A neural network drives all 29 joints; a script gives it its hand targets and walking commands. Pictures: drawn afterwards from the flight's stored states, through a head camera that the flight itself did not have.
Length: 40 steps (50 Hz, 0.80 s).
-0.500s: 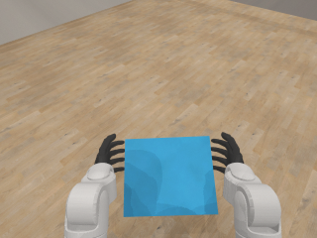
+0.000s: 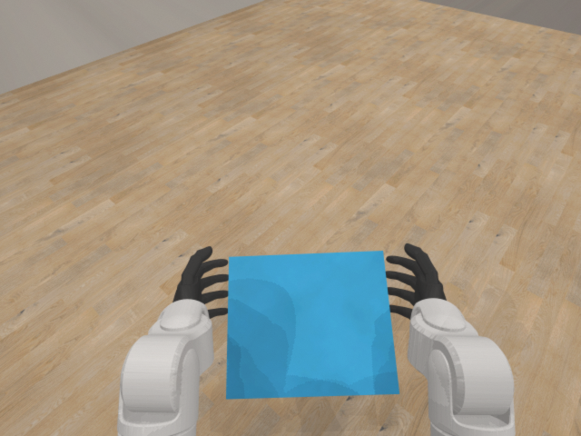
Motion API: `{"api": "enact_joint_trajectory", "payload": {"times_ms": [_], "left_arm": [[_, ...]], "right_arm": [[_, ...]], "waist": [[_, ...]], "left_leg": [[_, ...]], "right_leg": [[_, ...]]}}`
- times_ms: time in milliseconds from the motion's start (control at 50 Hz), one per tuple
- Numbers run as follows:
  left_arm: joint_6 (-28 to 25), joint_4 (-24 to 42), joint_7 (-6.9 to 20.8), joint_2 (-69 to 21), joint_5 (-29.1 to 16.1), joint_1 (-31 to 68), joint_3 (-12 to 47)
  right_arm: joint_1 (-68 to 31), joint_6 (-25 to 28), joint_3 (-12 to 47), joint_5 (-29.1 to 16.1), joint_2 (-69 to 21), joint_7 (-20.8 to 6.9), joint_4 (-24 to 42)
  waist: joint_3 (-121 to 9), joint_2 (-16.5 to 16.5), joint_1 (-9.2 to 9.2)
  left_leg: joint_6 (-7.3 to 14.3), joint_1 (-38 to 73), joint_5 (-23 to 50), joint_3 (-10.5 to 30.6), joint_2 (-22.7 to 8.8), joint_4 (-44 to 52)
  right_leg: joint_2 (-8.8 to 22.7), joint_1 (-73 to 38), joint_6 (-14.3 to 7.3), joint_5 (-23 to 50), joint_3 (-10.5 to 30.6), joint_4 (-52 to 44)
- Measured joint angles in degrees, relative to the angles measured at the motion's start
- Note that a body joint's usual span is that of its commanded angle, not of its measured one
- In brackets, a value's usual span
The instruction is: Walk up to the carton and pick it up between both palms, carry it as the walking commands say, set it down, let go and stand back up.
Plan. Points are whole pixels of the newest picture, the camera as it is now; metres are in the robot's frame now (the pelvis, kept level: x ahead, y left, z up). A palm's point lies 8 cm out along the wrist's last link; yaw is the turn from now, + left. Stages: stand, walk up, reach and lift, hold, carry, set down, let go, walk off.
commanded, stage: carry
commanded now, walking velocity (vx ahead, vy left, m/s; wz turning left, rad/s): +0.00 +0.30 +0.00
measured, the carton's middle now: (307, 321) +0.29 -0.01 +0.00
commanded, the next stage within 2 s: none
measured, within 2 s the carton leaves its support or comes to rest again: neither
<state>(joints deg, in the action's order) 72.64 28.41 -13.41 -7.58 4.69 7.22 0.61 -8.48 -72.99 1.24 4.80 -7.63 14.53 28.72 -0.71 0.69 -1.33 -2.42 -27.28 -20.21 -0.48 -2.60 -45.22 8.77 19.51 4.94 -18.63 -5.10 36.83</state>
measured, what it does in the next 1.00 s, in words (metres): steps to the left: left foot, then right foot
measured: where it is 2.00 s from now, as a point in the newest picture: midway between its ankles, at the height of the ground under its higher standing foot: outside the picture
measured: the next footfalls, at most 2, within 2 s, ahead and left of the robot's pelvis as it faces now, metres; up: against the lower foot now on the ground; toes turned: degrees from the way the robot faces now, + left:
left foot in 0.04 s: +0.08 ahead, +0.16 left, +0.00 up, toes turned +3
right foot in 0.34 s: -0.05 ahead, +0.04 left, +0.00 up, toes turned -9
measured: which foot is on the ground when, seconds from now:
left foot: up 0.00-0.02, down 0.04-0.74, up 0.76-0.84, down 0.86-1.00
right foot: down 0.00-0.04, up 0.06-0.32, down 0.34-0.86, up 0.88-1.00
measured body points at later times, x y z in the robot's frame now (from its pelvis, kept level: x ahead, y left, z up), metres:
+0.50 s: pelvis -0.07 +0.16 +0.01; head -0.07 +0.15 +0.46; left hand +0.21 +0.29 +0.10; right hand +0.20 +0.01 +0.10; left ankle +0.01 +0.21 -0.72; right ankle -0.09 +0.04 -0.72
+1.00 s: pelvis -0.13 +0.24 +0.01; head -0.14 +0.26 +0.46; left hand +0.14 +0.37 +0.09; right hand +0.13 +0.09 +0.10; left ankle -0.06 +0.30 -0.72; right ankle -0.11 +0.10 -0.71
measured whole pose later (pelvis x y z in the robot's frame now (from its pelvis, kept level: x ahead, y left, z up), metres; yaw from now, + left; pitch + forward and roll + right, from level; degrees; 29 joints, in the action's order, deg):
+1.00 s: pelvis -0.13 +0.24 +0.01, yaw -3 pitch +0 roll +0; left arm 75.4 21.1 -14.3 -7.8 5.8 10.1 -1.4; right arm -9.7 -73.8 0.4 5.2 -7.8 13.4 20.2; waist -2.7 -3.3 1.0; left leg 4.9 -20.7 -9.6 -3.4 4.2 -30.1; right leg 3.1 21.6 -1.2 -24.7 -1.2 41.5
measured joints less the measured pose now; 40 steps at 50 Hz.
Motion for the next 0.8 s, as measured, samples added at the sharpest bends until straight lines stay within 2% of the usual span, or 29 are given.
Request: {"api": "enact_joint_trajectory", "payload": {"times_ms": [20,40,60,80,120,180,260,320,340,360,380,420,440,480,500,560,580,620,660,700,720,740,760,780,800], "left_arm": [[0.0,0.2,-0.1,0.0,0.2,0.3,0.2],[-0.1,0.2,-0.2,0.0,0.4,0.7,0.2],[-0.2,0.0,-0.4,0.0,0.6,0.9,-0.1],[0.0,-0.1,-0.5,0.0,0.9,0.8,-0.6],[0.6,-0.4,-0.5,0.0,1.0,0.5,-1.5],[1.1,-0.2,-0.6,0.0,0.1,0.3,-2.0],[0.6,-0.1,-0.4,0.0,-1.2,0.4,-1.8],[0.2,-0.6,-0.1,0.0,-1.5,0.7,-1.5],[0.0,-1.1,0.0,0.0,-1.4,0.8,-1.4],[-0.4,-1.8,0.1,-0.1,-1.2,0.8,-1.2],[-0.5,-2.4,0.2,-0.1,-1.0,0.8,-0.9],[-0.3,-3.3,0.6,0.0,-0.6,0.9,-0.4],[0.0,-3.4,0.6,0.0,-0.2,0.9,-0.5],[0.3,-3.3,0.5,-0.1,0.5,0.7,-0.9],[0.4,-3.5,0.4,-0.1,0.7,0.7,-1.1],[0.7,-4.6,0.1,-0.1,0.6,1.2,-1.8],[0.9,-4.9,0.0,-0.1,0.6,1.2,-1.9],[1.3,-5.4,-0.3,-0.1,0.6,1.3,-1.9],[1.5,-5.8,-0.6,-0.1,0.6,1.4,-1.7],[1.3,-6.0,-0.7,-0.1,0.6,1.4,-1.1],[1.1,-6.4,-0.6,-0.1,0.6,1.6,-0.6],[0.9,-6.8,-0.4,-0.2,0.5,2.1,0.0],[0.9,-6.8,-0.4,-0.3,0.5,2.8,0.2],[1.1,-6.2,-0.4,-0.3,0.7,3.1,0.0],[1.3,-5.3,-0.5,-0.3,0.9,3.1,-0.4]], "right_arm": [[-0.2,0.0,-0.2,0.0,0.0,0.0,0.4],[-0.4,0.2,-0.2,0.0,-0.1,-0.1,0.5],[-0.5,0.4,0.0,-0.1,-0.1,-0.2,0.1],[-0.6,0.4,0.3,-0.2,-0.1,-0.4,-0.5],[-0.7,0.2,0.8,-0.6,-0.1,-0.8,-1.8],[-0.2,0.5,1.1,-0.5,-0.1,-0.9,-2.5],[-0.1,1.5,0.5,0.3,-0.1,-0.5,-2.7],[-0.7,1.7,0.0,0.7,-0.1,-0.1,-3.2],[-0.9,1.7,-0.1,0.8,-0.2,0.0,-3.4],[-1.0,1.6,-0.4,0.8,-0.2,0.1,-3.5],[-0.7,1.3,-0.6,0.9,-0.1,0.1,-3.4],[0.2,0.6,-0.6,0.9,0.0,0.1,-2.8],[0.4,0.3,-0.4,0.7,0.0,0.0,-2.7],[0.6,-0.3,0.3,0.4,0.0,-0.3,-2.5],[0.6,-0.6,0.6,0.3,0.1,-0.4,-2.4],[0.2,-1.1,0.5,-0.1,0.0,-0.5,-3.4],[0.0,-1.2,0.3,-0.2,0.0,-0.5,-4.0],[-0.4,-1.3,0.1,-0.2,-0.1,-0.5,-5.1],[-0.7,-1.2,-0.1,0.1,-0.1,-0.5,-5.9],[-0.9,-0.9,-0.4,0.5,-0.2,-0.5,-6.3],[-1.0,-0.7,-1.0,0.9,-0.2,-0.4,-6.2],[-1.0,-0.7,-1.6,1.2,-0.2,-0.4,-5.8],[-1.0,-0.5,-2.0,1.4,-0.2,-0.4,-5.4],[-1.2,-0.3,-1.9,1.4,-0.2,-0.5,-5.3],[-1.5,0.0,-1.5,1.2,-0.2,-0.6,-5.2]], "waist": [[0.1,-0.4,-0.44],[0.4,-1.6,-0.85],[0.9,-3.2,-0.92],[1.1,-3.8,-0.74],[1.6,-3.4,0.11],[2.0,-2.8,1.90],[1.3,-2.7,3.38],[0.2,-2.0,3.38],[0.0,-1.3,3.22],[0.2,0.1,2.78],[0.5,1.4,2.27],[0.3,2.5,1.56],[-0.1,2.4,1.62],[-1.2,2.2,1.56],[-1.8,2.1,1.18],[-2.5,0.3,0.79],[-2.6,-0.1,0.95],[-2.6,-0.5,1.53],[-2.5,-0.7,2.04],[-2.1,0.1,2.00],[-1.6,1.2,1.63],[-0.9,2.2,1.34],[-0.5,2.1,1.76],[-0.2,1.3,2.63],[-0.3,0.4,3.17]], "left_leg": [[0.0,2.2,1.5,-0.1,-0.5,5.2],[0.2,3.5,3.5,-0.9,0.5,8.4],[1.1,3.5,4.8,-2.0,2.3,8.7],[2.3,3.0,5.5,-2.7,3.2,8.3],[4.3,2.2,6.1,-3.4,3.3,8.0],[6.2,1.8,7.5,-4.3,3.6,9.3],[8.2,1.8,10.3,-6.1,5.5,12.8],[9.5,2.0,12.8,-7.8,7.1,16.3],[9.9,2.4,13.7,-8.2,7.4,17.5],[9.7,3.2,14.6,-8.1,7.4,19.0],[7.9,4.1,15.3,-7.8,7.4,20.3],[1.2,4.0,12.6,-7.3,7.3,18.9],[-0.2,3.1,9.8,-6.7,6.9,15.3],[-0.4,3.4,8.6,-4.5,5.4,11.7],[0.4,4.3,9.6,-3.7,4.8,13.0],[7.5,4.8,11.0,-4.8,6.9,14.6],[8.8,5.2,11.8,-5.2,7.2,15.8],[9.3,6.4,13.9,-5.8,7.6,19.3],[8.4,7.8,16.5,-6.3,8.0,23.7],[5.8,9.3,19.1,-6.0,8.3,28.2],[2.6,9.8,20.0,-5.2,8.2,29.5],[-2.9,9.4,19.5,-4.4,7.9,28.6],[-6.1,6.9,14.4,-4.2,7.7,22.0],[-6.3,4.4,8.9,-3.8,7.4,13.4],[-5.1,3.0,5.1,-2.9,7.0,6.4]], "right_leg": [[1.1,0.5,1.0,-0.2,0.4,1.0],[2.9,1.2,2.1,-0.6,1.2,2.3],[4.7,2.0,1.9,-0.9,2.3,3.5],[4.8,3.1,1.2,-4.8,3.0,5.8],[2.0,5.6,-0.8,-13.0,3.2,13.5],[-2.6,7.4,-3.4,-14.8,1.9,21.3],[-6.4,4.3,-5.4,-14.2,0.1,15.9],[-7.8,-0.4,-6.9,-12.7,-1.0,5.2],[-8.1,-2.2,-7.5,-9.6,-1.3,0.8],[-8.2,-3.3,-7.8,-4.5,-1.6,-2.2],[-8.2,-4.5,-7.6,-1.1,-1.9,-4.3],[-7.9,-6.1,-7.1,1.0,-2.5,-6.8],[-7.6,-6.1,-6.7,1.1,-2.4,-6.9],[-7.6,-5.5,-5.6,0.6,-1.7,-5.4],[-7.5,-4.9,-5.1,0.0,-1.6,-4.2],[-5.5,-3.5,-4.2,-3.5,-0.8,-1.1],[-5.3,-3.1,-4.4,-5.6,-0.4,-0.5],[-5.3,-2.6,-5.5,-8.0,-0.1,-0.1],[-5.6,-3.2,-7.0,-8.4,-0.6,-1.5],[-6.1,-4.8,-8.5,-7.4,-1.9,-5.2],[-6.2,-6.1,-8.8,-5.3,-2.7,-7.9],[-6.3,-7.6,-8.9,-2.2,-3.8,-10.8],[-5.9,-8.0,-8.9,0.6,-4.3,-12.3],[-5.4,-7.5,-8.6,3.8,-3.6,-12.4],[-4.8,-6.7,-7.8,7.0,-2.8,-11.7]]}}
